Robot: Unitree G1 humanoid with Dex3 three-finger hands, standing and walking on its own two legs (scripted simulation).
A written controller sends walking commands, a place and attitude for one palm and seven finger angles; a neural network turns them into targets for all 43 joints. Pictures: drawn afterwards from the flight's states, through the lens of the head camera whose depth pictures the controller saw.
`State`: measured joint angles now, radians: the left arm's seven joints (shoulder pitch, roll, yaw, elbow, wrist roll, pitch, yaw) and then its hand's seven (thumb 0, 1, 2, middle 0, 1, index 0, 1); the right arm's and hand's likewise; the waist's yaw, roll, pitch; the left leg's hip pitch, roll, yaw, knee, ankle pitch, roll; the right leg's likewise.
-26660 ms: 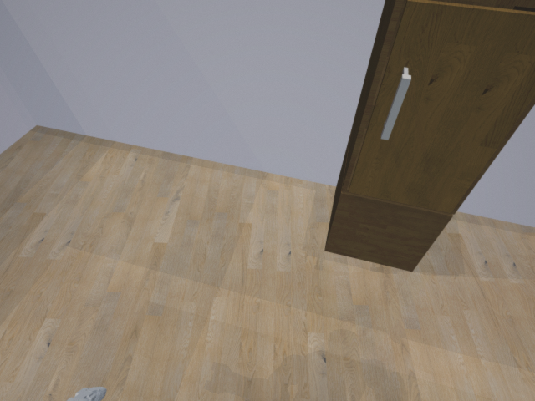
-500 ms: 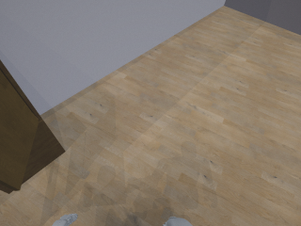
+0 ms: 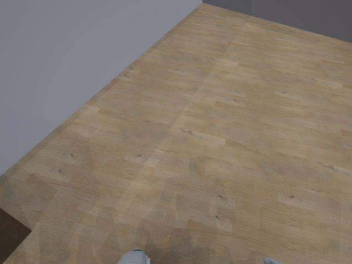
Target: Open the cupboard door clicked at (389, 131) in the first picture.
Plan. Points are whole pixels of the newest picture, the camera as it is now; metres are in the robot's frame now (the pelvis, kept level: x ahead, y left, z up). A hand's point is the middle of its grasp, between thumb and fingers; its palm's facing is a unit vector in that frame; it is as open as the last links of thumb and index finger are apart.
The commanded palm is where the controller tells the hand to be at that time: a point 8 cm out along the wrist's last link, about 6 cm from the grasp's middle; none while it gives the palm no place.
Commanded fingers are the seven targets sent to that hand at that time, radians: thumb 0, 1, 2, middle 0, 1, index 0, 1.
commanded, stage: walk to a spot facing it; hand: left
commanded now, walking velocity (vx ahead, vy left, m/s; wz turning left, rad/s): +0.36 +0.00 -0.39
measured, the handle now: out of the picture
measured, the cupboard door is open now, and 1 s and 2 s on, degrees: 50 50 50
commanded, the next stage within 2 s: turn to face it in 1.12 s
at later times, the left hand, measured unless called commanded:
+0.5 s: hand (153, 174) +0.39 +0.10 -0.16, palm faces -0.25 -0.94 -0.23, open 7.4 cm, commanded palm none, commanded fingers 0.00 0.90 0.90 -0.20 -0.30 -0.20 -0.30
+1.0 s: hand (160, 156) +0.47 +0.08 -0.18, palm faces -0.20 -0.97 -0.16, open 7.4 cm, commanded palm none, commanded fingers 0.00 0.90 0.90 -0.20 -0.30 -0.20 -0.30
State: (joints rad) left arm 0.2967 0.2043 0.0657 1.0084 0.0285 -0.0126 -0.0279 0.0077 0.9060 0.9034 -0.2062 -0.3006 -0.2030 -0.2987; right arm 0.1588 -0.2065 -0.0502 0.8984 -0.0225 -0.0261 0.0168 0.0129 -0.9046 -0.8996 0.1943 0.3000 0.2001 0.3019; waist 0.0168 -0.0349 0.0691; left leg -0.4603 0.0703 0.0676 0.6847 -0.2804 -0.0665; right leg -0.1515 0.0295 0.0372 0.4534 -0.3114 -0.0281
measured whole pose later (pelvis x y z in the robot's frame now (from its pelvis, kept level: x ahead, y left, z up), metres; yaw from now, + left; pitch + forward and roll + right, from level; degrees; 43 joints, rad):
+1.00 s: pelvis +0.44 -0.10 -0.01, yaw -16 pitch +0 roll +1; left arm 0.30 0.19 0.06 1.11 0.03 -0.01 -0.02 0.01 0.92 0.90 -0.20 -0.30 -0.20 -0.30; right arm 0.19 -0.15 -0.04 0.99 -0.04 -0.08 -0.01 0.00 -0.91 -0.90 0.19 0.30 0.20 0.30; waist 0.02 -0.04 0.05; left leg -0.31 0.05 0.16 0.54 -0.23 0.02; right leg -0.45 -0.05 -0.04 1.19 -0.35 -0.03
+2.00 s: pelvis +0.70 -0.28 -0.01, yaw +6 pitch +1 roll +2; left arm 0.16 0.21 0.05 0.87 0.03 0.01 0.02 0.01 0.91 0.90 -0.20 -0.30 -0.20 -0.30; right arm 0.15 -0.26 -0.09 0.92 -0.02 0.07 0.02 0.01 -0.90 -0.90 0.20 0.30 0.20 0.30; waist -0.02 0.02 0.07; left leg -0.54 0.00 -0.01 1.06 -0.47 -0.05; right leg -0.27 -0.08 -0.10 0.59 -0.34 0.00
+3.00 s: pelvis +0.75 -0.34 -0.01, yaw +45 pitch +2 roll +1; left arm 0.18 0.26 0.07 0.92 0.02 0.07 0.01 0.01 0.91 0.90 -0.20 -0.30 -0.20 -0.30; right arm 0.14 -0.21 -0.05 0.88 -0.02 0.03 0.00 0.01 -0.90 -0.90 0.20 0.30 0.20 0.30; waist 0.00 -0.06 0.09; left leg -0.32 -0.01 0.01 0.58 -0.30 0.00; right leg -0.48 -0.09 -0.04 1.09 -0.47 0.08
